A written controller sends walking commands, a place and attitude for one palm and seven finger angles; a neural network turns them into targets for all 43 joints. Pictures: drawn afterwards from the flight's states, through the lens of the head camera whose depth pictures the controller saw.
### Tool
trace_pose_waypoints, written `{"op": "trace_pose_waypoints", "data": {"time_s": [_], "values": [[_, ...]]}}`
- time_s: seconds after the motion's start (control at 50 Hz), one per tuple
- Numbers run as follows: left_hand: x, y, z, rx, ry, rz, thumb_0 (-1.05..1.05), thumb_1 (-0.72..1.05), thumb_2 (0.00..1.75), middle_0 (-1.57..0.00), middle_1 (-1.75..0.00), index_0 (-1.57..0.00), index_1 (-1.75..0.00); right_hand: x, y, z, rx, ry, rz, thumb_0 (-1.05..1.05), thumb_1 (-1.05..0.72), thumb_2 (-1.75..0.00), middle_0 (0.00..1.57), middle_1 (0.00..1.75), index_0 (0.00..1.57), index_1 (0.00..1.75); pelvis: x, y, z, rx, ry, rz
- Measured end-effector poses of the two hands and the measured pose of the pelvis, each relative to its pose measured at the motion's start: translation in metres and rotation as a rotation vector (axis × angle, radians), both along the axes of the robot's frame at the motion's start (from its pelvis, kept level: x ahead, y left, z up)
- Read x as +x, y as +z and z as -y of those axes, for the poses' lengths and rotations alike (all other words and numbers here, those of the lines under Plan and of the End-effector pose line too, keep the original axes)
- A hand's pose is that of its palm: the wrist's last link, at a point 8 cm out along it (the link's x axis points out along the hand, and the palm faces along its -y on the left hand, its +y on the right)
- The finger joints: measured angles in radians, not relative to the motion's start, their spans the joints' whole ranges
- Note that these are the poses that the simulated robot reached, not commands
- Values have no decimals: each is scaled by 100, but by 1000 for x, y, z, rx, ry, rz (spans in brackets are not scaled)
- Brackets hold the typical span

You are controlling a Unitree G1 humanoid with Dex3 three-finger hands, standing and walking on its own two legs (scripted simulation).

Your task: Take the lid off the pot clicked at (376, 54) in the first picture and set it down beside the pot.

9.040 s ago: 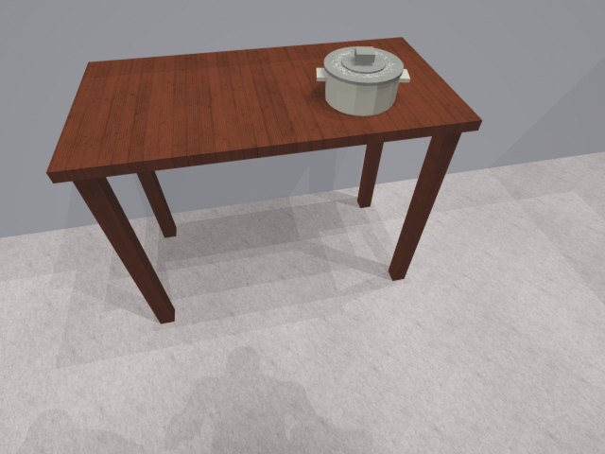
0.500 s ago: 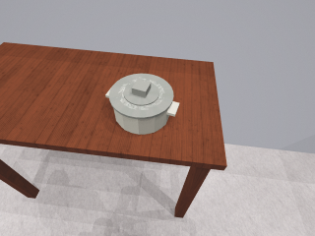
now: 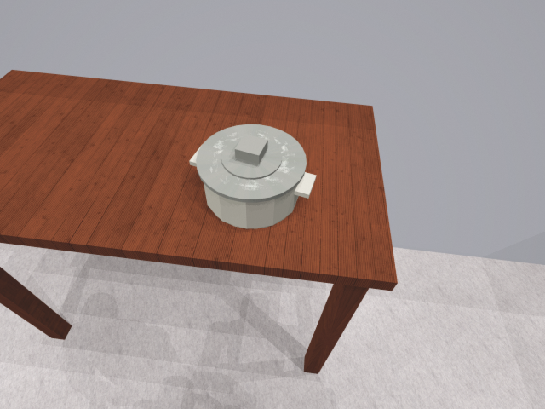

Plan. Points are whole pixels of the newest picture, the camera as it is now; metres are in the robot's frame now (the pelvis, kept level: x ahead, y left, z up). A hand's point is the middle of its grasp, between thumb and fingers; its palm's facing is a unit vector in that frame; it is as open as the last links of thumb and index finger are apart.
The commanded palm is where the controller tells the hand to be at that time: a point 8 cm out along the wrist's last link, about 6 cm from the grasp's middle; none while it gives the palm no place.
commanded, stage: look again from close up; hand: left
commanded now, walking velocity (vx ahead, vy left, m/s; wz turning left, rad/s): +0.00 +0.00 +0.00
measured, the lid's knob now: (251, 148) +0.51 +0.08 +0.09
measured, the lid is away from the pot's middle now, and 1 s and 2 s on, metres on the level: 0.00 0.00 0.00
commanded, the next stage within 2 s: lift the closed hand beside the body in 0.14 s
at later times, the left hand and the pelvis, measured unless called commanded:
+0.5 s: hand out of the picture +0.12 +0.19 -0.06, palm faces +0.13 -0.96 -0.26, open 6.0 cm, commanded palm +0.07 +0.24 -0.03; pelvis -0.03 +0.01 +0.00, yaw +0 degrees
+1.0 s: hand out of the picture +0.09 +0.24 +0.01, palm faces +0.27 -0.89 -0.36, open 3.1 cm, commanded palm +0.05 +0.28 +0.05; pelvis -0.03 +0.01 +0.00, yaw +1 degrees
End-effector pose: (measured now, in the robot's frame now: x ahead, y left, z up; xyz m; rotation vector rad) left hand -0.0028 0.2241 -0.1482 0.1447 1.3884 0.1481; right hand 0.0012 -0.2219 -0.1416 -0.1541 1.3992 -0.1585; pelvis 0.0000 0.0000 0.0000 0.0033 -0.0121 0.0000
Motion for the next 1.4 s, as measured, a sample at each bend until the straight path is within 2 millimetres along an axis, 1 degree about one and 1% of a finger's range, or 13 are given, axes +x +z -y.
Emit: {"op": "trace_pose_waypoints", "data": {"time_s": [0.26, 0.28, 0.38, 0.44, 0.5, 0.56, 0.66, 0.74, 0.86, 0.98, 1.08, 1.26, 1.4], "values": [[-13, -1, 2, -6, 5, -16, 0, 91, 90, -20, -30, -20, -30, -5, 0, -4, -2, -1, 2, 1, -93, -90, 20, 30, 20, 30, -4, 0, -4, -8, -1, 1], [-6, 3, 0, -1, 41, 33, 0, 90, 90, -20, -30, -20, -30, -2, 1, -2, -4, 1, 30, 1, -93, -90, 20, 30, 20, 30, -6, -1, -5, -14, 1, 3], [70, 73, -20, 147, 3, 509, 2, 93, 90, -26, -36, -26, -36, 48, 17, 6, -36, 48, 353, 2, -92, -90, 20, 30, 20, 30, -14, 0, -10, -6, 19, 24], [95, 91, -19, 157, -38, 628, 1, 93, 90, -34, -45, -34, -45, 91, 34, 9, -32, 73, 533, 1, -92, -90, 20, 30, 20, 30, -23, -1, -12, -5, 20, 13], [100, 113, -13, 124, -62, 740, 1, 92, 90, -43, -55, -43, -56, 132, 65, 7, -41, 97, 716, 1, -91, -90, 20, 30, 20, 30, -30, -1, -10, -6, 6, 14], [93, 130, -12, 113, -70, 826, 1, 91, 90, -55, -68, -55, -68, 164, 95, 3, -52, 135, 863, 1, -91, -90, 20, 30, 20, 30, -34, -2, -9, -10, 5, 18], [73, 137, -20, 129, -20, 851, 1, 90, 90, -76, -90, -76, -91, 189, 121, -9, -71, 213, 950, 1, -91, -90, 20, 30, 20, 30, -41, -2, -6, -18, 16, 30], [62, 148, -30, 171, 15, 877, 1, 90, 90, -93, -109, -93, -109, 189, 117, -20, -60, 250, 929, 1, -90, -90, 20, 30, 20, 30, -40, -2, -6, -22, 26, 43], [60, 164, -43, 231, 22, 902, 1, 90, 90, -115, -133, -115, -134, 166, 91, -33, -18, 253, 815, 1, -90, -90, 20, 30, 20, 30, -38, -1, -7, -21, 27, 62], [64, 184, -56, 297, -15, 927, 1, 90, 90, -125, -145, -125, -145, 139, 67, -36, 8, 214, 711, 1, -90, -90, 20, 30, 20, 30, -33, 0, -10, -18, 18, 67], [69, 199, -60, 333, -58, 956, 1, 90, 90, -128, -148, -128, -148, 130, 60, -29, 3, 187, 686, 1, -90, -90, 20, 30, 20, 30, -30, 1, -12, -15, 9, 66], [79, 220, -57, 356, -94, 1035, 1, 89, 90, -130, -150, -130, -150, 149, 72, -13, -41, 176, 748, 1, -90, -90, 20, 30, 20, 30, -24, 1, -12, -13, 0, 67], [87, 237, -53, 370, -101, 1115, 1, 89, 90, -130, -150, -130, -150, 172, 85, -14, -39, 198, 817, 1, -90, -90, 20, 30, 20, 30, -20, 2, -9, -12, 0, 70]]}}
